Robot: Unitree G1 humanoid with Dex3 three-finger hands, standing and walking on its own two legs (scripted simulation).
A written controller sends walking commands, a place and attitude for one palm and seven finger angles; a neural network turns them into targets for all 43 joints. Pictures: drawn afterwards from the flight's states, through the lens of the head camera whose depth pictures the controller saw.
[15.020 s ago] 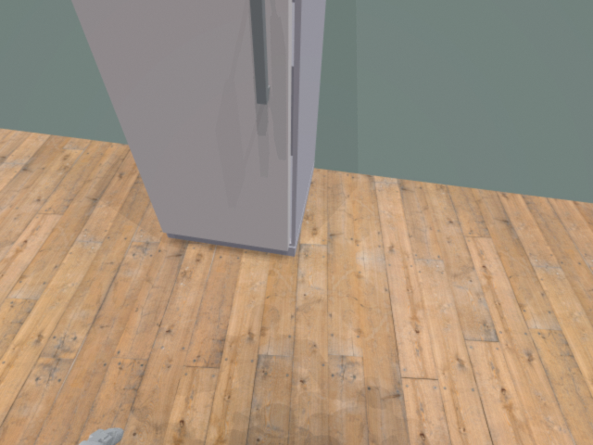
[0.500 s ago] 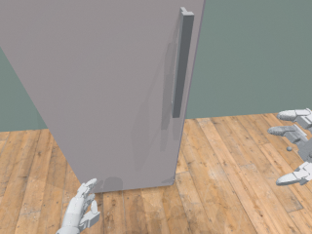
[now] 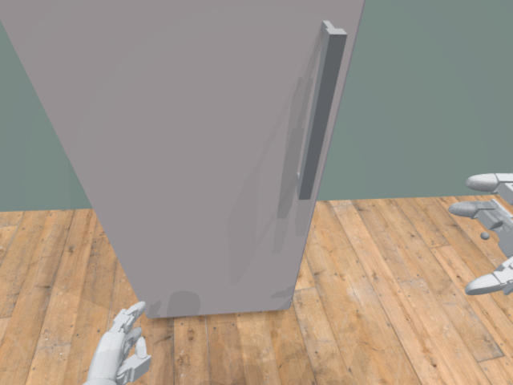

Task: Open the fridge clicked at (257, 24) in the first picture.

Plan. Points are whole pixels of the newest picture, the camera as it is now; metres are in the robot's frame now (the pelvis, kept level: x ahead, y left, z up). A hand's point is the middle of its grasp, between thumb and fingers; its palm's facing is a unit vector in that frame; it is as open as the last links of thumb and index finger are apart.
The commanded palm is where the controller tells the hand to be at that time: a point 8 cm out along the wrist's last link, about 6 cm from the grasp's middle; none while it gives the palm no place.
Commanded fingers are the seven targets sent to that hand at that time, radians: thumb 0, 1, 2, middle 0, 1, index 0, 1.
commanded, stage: raise the hand to about handle height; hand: right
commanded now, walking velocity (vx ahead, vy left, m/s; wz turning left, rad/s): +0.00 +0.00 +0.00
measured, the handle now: (313, 123) +0.52 -0.09 +0.17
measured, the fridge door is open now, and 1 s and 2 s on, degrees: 0 0 0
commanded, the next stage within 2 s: move the hooked fingers beside the handle in 0.14 s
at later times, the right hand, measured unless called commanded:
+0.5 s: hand (452, 215) +0.30 -0.25 +0.17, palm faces -0.02 +1.00 -0.07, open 14.0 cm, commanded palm +0.28 -0.29 +0.18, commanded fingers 0.00 0.50 -0.30 0.30 1.20 0.30 1.20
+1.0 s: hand (416, 186) +0.36 -0.22 +0.17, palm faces -0.05 +1.00 -0.04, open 14.0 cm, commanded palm +0.35 -0.26 +0.18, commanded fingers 0.00 0.50 -0.30 0.30 1.20 0.30 1.20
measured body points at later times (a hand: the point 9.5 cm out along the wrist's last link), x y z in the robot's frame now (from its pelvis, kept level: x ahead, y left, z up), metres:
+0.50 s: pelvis +0.00 +0.01 +0.00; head -0.01 +0.02 +0.45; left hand +0.19 +0.24 -0.07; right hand +0.30 -0.31 +0.18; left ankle -0.01 +0.11 -0.74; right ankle +0.04 -0.09 -0.74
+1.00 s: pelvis +0.01 +0.01 +0.00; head +0.00 +0.01 +0.45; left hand +0.17 +0.25 -0.08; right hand +0.36 -0.28 +0.18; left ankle -0.01 +0.11 -0.74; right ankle +0.04 -0.09 -0.74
